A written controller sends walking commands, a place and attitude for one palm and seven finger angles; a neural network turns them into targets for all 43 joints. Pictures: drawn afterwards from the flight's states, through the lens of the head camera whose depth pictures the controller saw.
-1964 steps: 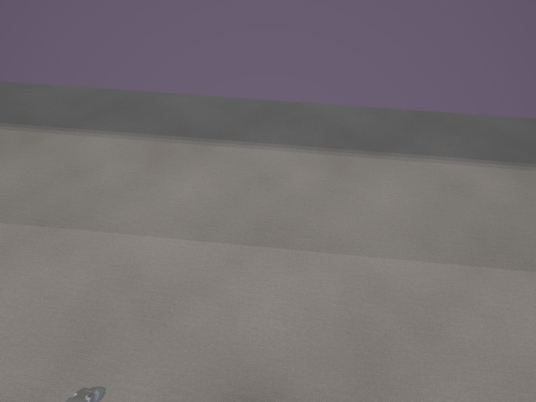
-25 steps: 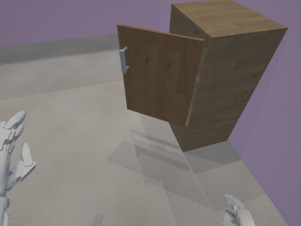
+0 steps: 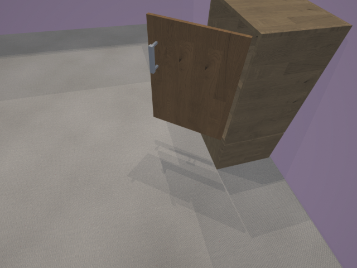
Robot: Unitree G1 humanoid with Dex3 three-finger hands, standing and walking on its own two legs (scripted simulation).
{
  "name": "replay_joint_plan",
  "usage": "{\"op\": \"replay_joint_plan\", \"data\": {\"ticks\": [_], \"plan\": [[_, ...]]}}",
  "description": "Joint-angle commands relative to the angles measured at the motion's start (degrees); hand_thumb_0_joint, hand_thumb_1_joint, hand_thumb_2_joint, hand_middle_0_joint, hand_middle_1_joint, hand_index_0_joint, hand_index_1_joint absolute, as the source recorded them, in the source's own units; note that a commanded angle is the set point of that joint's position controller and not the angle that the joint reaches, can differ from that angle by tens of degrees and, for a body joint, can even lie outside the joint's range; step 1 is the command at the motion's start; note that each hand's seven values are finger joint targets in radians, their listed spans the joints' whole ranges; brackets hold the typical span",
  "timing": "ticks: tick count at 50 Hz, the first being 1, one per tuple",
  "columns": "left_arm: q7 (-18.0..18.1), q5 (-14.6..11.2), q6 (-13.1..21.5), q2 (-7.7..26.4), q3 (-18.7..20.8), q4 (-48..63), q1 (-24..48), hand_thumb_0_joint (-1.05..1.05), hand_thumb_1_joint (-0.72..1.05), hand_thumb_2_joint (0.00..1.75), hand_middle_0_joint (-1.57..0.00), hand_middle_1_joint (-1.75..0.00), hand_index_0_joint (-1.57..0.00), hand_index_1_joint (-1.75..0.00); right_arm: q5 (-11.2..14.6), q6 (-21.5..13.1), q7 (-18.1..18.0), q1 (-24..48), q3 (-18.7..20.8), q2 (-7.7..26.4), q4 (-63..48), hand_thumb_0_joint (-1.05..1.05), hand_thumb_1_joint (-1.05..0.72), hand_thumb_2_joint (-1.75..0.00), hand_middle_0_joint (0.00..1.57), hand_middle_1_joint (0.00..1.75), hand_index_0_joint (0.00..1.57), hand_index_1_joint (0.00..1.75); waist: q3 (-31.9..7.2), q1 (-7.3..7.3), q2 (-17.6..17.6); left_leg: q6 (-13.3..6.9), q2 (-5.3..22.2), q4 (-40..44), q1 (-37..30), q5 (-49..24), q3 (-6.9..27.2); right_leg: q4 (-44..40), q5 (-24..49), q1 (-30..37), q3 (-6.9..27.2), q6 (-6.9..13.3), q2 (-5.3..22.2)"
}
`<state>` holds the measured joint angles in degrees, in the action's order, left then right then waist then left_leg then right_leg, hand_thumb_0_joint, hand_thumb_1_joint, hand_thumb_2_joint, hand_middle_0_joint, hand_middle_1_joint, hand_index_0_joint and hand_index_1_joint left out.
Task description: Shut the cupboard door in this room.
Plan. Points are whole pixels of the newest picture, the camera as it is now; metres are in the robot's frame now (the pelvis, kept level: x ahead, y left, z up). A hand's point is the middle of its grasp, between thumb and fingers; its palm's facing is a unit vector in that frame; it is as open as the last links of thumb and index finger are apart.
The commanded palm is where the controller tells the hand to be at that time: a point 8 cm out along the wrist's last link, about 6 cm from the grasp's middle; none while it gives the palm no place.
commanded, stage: let the arm hang, fingers relaxed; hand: left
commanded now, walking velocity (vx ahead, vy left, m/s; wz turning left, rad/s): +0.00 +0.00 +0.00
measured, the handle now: (154, 57) +0.95 +0.17 -0.05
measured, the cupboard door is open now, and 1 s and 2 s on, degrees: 51 51 51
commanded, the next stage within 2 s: look to check the result in 0.56 s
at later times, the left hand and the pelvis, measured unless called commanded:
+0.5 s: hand out of the picture +0.05 +0.20 -0.17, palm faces -0.02 -0.97 -0.24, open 7.4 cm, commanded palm none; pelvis +0.00 +0.00 +0.00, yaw -1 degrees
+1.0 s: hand out of the picture +0.06 +0.22 -0.16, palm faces -0.02 -0.96 -0.29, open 7.4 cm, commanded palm none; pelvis +0.02 +0.00 +0.01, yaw -1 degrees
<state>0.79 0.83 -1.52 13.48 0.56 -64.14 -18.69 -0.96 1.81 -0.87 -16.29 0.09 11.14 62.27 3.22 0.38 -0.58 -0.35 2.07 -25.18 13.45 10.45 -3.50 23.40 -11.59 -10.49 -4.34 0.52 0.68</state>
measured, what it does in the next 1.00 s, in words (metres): stands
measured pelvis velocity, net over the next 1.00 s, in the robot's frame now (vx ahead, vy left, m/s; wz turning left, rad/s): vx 0.02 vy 0.00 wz -0.01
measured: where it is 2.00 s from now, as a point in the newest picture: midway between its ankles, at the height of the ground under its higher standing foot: outside the picture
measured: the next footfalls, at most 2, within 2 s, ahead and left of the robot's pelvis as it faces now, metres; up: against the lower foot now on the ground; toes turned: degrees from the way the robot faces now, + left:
right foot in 1.98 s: +0.10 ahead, -0.14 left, +0.00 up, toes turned +23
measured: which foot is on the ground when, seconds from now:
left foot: down 0.00-1.00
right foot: down 0.00-1.00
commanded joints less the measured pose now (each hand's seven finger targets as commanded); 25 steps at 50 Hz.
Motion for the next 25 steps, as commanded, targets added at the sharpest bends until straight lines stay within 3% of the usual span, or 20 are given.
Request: {"op": "replay_joint_plan", "data": {"ticks": [1,5,15,25], "plan": [[0.3,0.0,1.9,6.9,1.4,1.9,1.1,0.00,0.90,0.90,-0.20,-0.30,-0.20,-0.30,0.2,-1.8,-0.8,-0.2,2.1,9.1,-2.1,0.00,-0.90,-0.90,0.20,0.30,0.20,0.30,-0.5,-0.57,0.8,-1.5,4.4,7.2,-1.0,5.6,5.9,-6.8,-5.0,-2.1,6.4,2.5,5.1],[0.5,0.1,1.8,6.5,1.5,1.1,1.2,0.00,0.90,0.90,-0.20,-0.30,-0.20,-0.30,0.0,-1.8,-0.9,-0.8,2.2,8.6,-1.0,0.00,-0.90,-0.90,0.20,0.30,0.20,0.30,1.0,-0.67,-0.5,-1.6,4.6,8.3,-0.4,7.4,6.1,-6.6,-6.2,-3.1,6.3,2.3,5.1],[0.6,0.2,1.9,7.0,1.7,1.5,2.9,0.00,0.90,0.90,-0.20,-0.30,-0.20,-0.30,-0.1,-2.1,-0.6,0.6,2.2,8.4,-0.3,0.00,-0.90,-0.90,0.20,0.30,0.20,0.30,2.3,-0.45,0.3,-1.4,4.5,9.7,0.1,6.7,6.2,-6.2,-4.5,-2.8,6.4,1.8,5.3],[0.4,0.2,2.2,7.9,2.0,2.3,5.0,0.00,0.90,0.90,-0.20,-0.30,-0.20,-0.30,-0.1,-2.4,-0.5,2.4,2.2,9.2,-0.6,0.00,-0.90,-0.90,0.20,0.30,0.20,0.30,0.6,-0.52,1.6,-1.1,4.4,9.5,-1.5,3.5,5.7,-6.8,-2.3,-1.6,6.9,1.8,5.6]]}}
